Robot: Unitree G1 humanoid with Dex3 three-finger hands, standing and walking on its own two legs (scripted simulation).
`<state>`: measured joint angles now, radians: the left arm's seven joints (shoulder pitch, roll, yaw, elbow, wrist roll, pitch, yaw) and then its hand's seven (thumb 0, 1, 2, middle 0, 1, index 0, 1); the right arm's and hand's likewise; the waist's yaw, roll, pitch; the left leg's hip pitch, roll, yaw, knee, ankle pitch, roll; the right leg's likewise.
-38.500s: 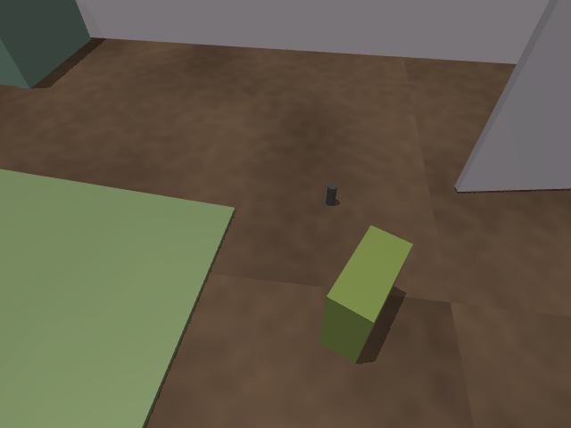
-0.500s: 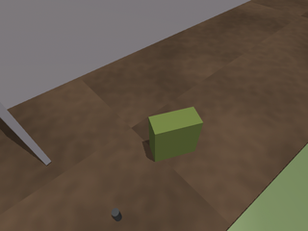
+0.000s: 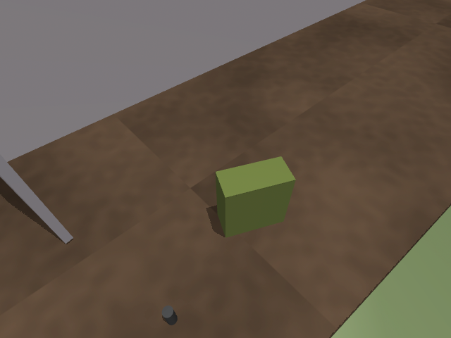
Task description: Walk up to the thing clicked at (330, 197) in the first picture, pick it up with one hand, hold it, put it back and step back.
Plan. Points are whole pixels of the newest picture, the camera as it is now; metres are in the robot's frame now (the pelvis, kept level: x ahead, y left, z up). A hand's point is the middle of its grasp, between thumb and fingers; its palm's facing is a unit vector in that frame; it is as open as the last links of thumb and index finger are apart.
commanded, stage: stand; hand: left
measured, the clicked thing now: (169, 315) +0.34 +0.25 -0.73
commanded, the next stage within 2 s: go down in 0.86 s
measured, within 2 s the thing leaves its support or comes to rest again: neither
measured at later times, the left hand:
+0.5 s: hand out of the picture +0.07 +0.25 -0.16, palm faces -0.02 -0.94 -0.35, open 7.4 cm
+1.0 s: hand out of the picture +0.08 +0.25 -0.15, palm faces -0.02 -0.94 -0.35, open 7.5 cm
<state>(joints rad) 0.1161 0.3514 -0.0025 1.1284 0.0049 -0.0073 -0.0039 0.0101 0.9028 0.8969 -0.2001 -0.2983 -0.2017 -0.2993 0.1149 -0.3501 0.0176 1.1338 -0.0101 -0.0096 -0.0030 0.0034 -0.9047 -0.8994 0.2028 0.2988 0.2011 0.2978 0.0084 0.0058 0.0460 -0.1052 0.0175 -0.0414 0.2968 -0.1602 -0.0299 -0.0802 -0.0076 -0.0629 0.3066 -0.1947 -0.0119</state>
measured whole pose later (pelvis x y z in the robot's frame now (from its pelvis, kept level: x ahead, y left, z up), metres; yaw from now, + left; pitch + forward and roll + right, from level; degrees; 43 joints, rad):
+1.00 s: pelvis +0.00 +0.00 +0.00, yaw -1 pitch -1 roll +0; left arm 0.12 0.35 0.00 1.10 -0.01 -0.01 0.00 0.01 0.89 0.89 -0.19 -0.29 -0.19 -0.29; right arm 0.13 -0.35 0.02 1.09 0.00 0.00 -0.01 0.00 -0.91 -0.90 0.20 0.30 0.20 0.30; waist 0.00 0.01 0.04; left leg -0.12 0.02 -0.03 0.31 -0.17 -0.03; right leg -0.10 0.00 -0.05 0.32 -0.20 -0.01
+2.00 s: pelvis -0.02 +0.03 -0.11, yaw -2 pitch +20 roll -3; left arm 0.31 0.34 0.29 0.34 -0.03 0.16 -0.08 0.00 -0.53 0.02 -0.09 -0.06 -0.09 -0.06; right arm 0.19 -0.23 0.00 0.52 0.00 -0.16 -0.05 0.01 -0.87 -0.89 0.20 0.30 0.20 0.30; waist -0.03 0.00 -0.13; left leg -1.02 0.02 -0.04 1.25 -0.57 0.00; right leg -0.97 -0.01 -0.04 1.19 -0.56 0.02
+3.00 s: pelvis -0.09 +0.02 -0.35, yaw -7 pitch +33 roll -6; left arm -0.32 0.74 0.80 0.95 -0.26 -0.42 -0.69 -0.01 -0.50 0.05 -0.06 -0.07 -0.06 -0.07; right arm 0.05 -0.33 0.06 0.70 -0.03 -0.22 -0.07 0.01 -0.90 -0.90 0.20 0.30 0.20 0.30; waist -0.01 -0.04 -0.13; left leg -1.99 0.03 -0.11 2.11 -0.69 -0.02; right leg -1.93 0.01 -0.09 2.04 -0.69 0.00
